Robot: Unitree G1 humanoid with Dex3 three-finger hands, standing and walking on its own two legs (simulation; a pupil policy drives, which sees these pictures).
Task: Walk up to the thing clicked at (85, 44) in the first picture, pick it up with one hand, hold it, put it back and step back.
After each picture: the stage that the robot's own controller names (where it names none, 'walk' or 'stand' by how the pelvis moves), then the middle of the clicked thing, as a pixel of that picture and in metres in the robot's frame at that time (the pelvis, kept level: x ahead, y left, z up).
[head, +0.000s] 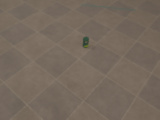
stand; (85, 42) +1.34 -0.09 -0.72
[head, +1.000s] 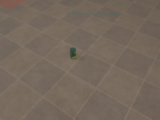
walk; (73, 53) +1.21 +0.13 -0.71
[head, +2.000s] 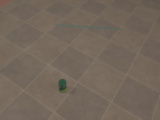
walk; (62, 85) +0.73 +0.14 -0.69
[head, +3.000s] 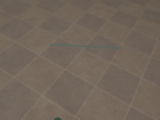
walk; out of the picture +0.43 +0.12 -0.71
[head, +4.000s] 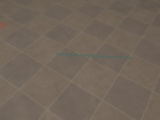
stand; out of the picture +0.32 +0.12 -0.72
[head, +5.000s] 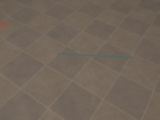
stand; out of the picture +0.33 +0.12 -0.72
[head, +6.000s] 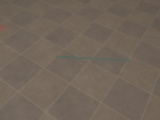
stand; out of the picture +0.32 +0.13 -0.72
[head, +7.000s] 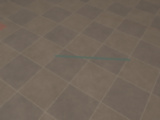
stand; out of the picture +0.31 +0.13 -0.73
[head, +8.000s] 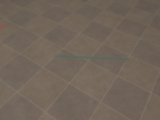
stand; out of the picture +0.31 +0.13 -0.73
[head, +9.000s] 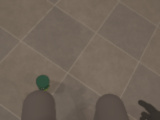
go down; (43, 83) +0.38 +0.16 -0.42
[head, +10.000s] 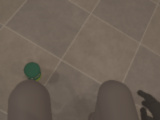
go down; (33, 72) +0.40 +0.18 -0.31
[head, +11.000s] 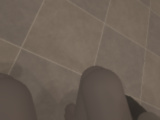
close in; out of the picture +0.37 +0.22 -0.22
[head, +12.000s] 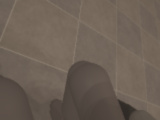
close; out of the picture +0.39 +0.22 -0.21
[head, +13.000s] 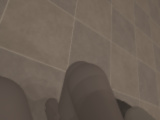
close; out of the picture +0.39 +0.24 -0.22
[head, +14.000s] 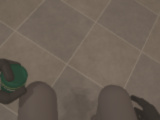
lift; (13, 83) +0.30 +0.23 -0.07
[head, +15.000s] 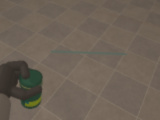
hold; (31, 89) +0.32 +0.16 +0.04
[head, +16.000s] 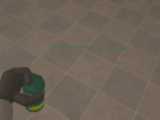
hold; (34, 94) +0.32 +0.16 +0.00
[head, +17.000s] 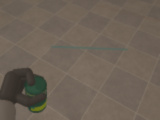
hold; (36, 95) +0.31 +0.15 +0.00
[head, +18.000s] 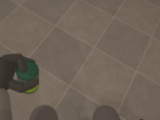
crouch; (28, 78) +0.36 +0.17 -0.08
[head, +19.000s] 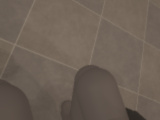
lower; out of the picture +0.40 +0.25 -0.21
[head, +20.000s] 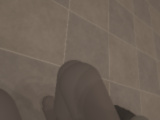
lower; out of the picture +0.42 +0.27 -0.22
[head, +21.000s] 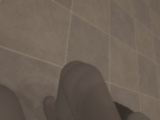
lower; out of the picture +0.41 +0.27 -0.22
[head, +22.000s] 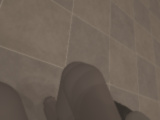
lower; out of the picture +0.41 +0.27 -0.23
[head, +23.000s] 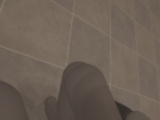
lower; out of the picture +0.40 +0.27 -0.22
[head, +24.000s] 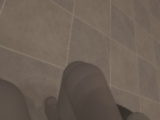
withdraw; out of the picture +0.38 +0.24 -0.23
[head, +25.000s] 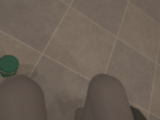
stand; (8, 67) +0.39 +0.22 -0.26
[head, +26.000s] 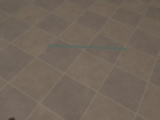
stand; out of the picture +0.33 +0.14 -0.64
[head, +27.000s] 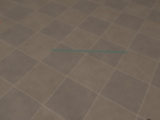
stand; out of the picture +0.36 +0.15 -0.66
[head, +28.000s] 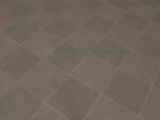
stand; out of the picture +0.36 +0.15 -0.67
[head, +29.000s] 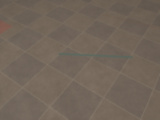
walk; out of the picture +0.37 +0.14 -0.72
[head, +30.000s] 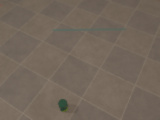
walk; (63, 105) +0.50 +0.15 -0.70
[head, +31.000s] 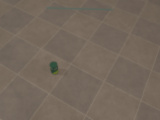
walk; (54, 68) +0.80 +0.21 -0.70
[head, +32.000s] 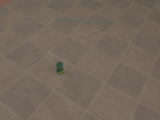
stand; (59, 68) +0.98 +0.17 -0.71
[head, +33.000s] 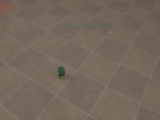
stand; (61, 72) +0.98 +0.17 -0.73
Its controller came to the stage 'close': yes
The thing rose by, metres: 0.71
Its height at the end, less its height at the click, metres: +0.00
